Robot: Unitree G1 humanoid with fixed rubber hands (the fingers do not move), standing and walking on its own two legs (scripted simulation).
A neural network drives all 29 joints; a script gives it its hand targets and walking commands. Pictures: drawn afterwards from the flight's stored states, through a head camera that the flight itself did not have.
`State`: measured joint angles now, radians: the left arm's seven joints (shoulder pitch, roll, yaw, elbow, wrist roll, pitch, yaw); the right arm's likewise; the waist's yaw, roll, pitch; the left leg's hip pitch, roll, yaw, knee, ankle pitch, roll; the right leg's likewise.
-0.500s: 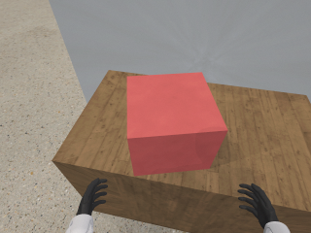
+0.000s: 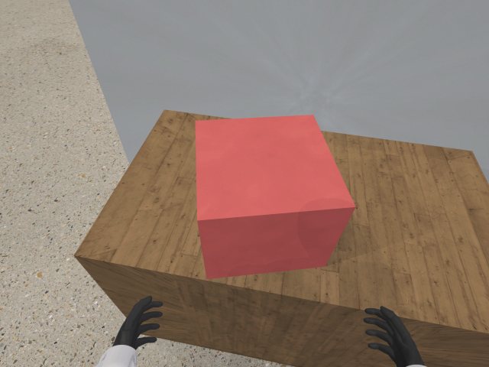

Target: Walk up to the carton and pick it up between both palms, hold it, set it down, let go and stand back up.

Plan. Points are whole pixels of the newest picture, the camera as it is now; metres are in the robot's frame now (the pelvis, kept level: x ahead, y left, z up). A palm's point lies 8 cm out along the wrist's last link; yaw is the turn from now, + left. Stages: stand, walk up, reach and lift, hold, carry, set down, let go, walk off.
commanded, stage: set down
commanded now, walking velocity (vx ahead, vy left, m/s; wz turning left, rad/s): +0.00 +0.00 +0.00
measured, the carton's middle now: (261, 195) +0.46 +0.02 -0.03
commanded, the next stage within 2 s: let go in 0.28 s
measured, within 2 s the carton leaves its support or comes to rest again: neither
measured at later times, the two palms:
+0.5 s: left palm (128, 345) +0.15 +0.22 -0.08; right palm out of the picture +0.14 -0.23 -0.07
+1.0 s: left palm (124, 348) +0.15 +0.23 -0.09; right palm out of the picture +0.10 -0.24 -0.11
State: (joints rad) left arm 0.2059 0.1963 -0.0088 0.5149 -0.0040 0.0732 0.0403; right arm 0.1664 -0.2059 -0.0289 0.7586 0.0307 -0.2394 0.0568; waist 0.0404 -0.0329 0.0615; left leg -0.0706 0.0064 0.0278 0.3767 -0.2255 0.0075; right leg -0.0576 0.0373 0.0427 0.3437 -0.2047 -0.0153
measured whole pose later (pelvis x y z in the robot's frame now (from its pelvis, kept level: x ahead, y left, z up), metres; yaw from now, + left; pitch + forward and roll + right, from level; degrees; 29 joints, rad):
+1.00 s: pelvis -0.01 +0.00 -0.01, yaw -3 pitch -2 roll +0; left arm 0.19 0.23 0.02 0.60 0.04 0.03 -0.01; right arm 0.20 -0.20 -0.04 0.69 -0.04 -0.01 0.02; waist 0.00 0.02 0.05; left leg -0.21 0.03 0.09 0.51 -0.27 0.01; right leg -0.22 0.05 0.06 0.49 -0.24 -0.01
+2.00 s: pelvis -0.01 +0.01 -0.01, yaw -7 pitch +0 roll +0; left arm 0.26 0.18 0.04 0.88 0.03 -0.01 0.01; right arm 0.33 -0.20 -0.08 0.86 -0.03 0.04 -0.03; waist -0.02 0.02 -0.01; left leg -0.21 0.04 0.17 0.52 -0.30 0.02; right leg -0.27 0.05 0.12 0.53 -0.25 0.00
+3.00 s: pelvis +0.00 +0.01 -0.01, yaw -8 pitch -2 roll +0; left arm 0.28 0.14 0.02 1.08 0.01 0.01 0.04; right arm 0.33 -0.15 -0.06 1.10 -0.02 0.03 -0.04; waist -0.01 0.01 0.02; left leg -0.15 0.03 0.16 0.45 -0.28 0.03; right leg -0.21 0.04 0.12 0.47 -0.23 0.01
